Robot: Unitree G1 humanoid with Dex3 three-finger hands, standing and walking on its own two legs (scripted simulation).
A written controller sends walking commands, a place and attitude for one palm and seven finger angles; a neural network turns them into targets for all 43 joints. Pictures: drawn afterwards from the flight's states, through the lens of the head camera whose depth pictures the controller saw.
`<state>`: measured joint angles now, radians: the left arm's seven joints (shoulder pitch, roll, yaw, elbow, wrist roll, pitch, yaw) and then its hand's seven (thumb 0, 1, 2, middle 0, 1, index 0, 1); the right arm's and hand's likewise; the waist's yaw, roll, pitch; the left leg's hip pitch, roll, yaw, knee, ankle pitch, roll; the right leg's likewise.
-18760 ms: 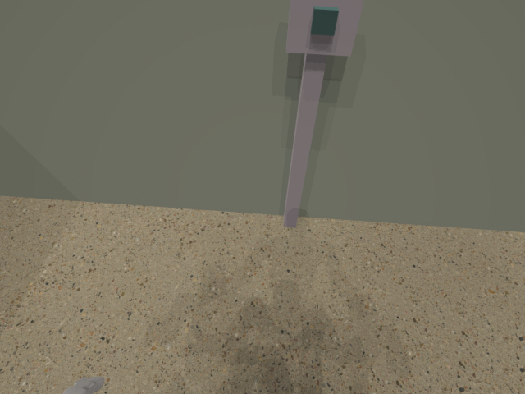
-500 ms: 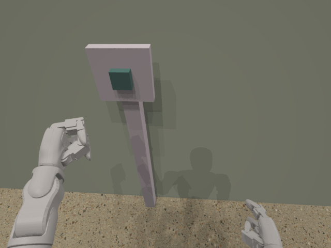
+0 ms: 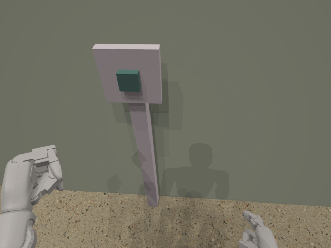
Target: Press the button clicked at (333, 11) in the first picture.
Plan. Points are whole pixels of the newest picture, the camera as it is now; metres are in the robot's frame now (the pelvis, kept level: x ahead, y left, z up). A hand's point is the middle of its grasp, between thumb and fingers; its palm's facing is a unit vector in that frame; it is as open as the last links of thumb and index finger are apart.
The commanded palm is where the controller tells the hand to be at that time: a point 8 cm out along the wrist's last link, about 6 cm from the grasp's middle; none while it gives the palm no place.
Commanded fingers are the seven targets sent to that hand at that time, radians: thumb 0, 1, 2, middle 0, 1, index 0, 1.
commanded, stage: draw the hand back to the body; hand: left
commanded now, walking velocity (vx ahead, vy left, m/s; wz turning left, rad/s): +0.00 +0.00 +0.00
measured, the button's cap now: (129, 80) +0.51 +0.17 +0.17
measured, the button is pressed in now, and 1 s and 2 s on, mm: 0 0 0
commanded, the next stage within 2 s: step back with the hand held close in 0.38 s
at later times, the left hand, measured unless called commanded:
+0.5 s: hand (49, 181) +0.18 +0.24 +0.16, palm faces +0.41 -0.84 -0.36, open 3.1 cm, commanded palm +0.13 +0.28 +0.17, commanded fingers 0.00 0.90 0.90 -1.30 -1.50 -1.30 -1.50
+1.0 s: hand (37, 197) +0.15 +0.24 +0.15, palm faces +0.30 -0.82 -0.49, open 3.1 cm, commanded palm +0.09 +0.29 +0.17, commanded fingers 0.00 0.90 0.90 -1.30 -1.50 -1.30 -1.50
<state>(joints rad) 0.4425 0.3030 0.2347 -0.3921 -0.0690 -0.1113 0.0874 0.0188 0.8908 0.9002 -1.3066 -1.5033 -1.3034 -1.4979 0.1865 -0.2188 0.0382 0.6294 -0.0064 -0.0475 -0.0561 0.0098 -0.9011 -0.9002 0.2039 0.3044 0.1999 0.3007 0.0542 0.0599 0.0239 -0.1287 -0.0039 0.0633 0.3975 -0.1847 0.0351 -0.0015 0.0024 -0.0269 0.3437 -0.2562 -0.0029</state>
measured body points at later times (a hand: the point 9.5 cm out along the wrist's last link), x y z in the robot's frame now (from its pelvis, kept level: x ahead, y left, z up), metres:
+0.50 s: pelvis +0.01 +0.00 +0.00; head -0.01 -0.02 +0.45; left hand +0.16 +0.28 +0.18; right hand +0.21 -0.21 -0.08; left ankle +0.03 +0.09 -0.74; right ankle -0.04 -0.12 -0.74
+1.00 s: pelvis -0.04 +0.01 -0.01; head -0.02 +0.01 +0.44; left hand +0.13 +0.29 +0.18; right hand +0.14 -0.23 -0.09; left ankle +0.03 +0.09 -0.74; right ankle -0.04 -0.12 -0.74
